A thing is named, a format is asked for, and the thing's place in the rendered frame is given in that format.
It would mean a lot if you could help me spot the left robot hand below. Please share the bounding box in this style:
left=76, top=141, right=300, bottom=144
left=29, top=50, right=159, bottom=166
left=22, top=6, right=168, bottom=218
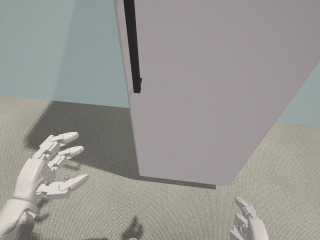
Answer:
left=12, top=132, right=90, bottom=205

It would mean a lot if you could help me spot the robot left forearm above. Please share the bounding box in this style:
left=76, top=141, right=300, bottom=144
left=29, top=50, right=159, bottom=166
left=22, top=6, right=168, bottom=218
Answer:
left=0, top=198, right=39, bottom=240

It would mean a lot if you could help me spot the fridge door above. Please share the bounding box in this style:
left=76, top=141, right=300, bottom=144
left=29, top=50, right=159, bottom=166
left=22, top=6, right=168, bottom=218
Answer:
left=116, top=0, right=320, bottom=187

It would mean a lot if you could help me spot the handle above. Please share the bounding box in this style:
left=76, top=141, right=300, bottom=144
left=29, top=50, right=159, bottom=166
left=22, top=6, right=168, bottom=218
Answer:
left=123, top=0, right=142, bottom=94

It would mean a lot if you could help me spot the right robot hand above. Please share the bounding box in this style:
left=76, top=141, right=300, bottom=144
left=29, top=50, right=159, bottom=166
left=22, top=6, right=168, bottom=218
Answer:
left=230, top=196, right=269, bottom=240

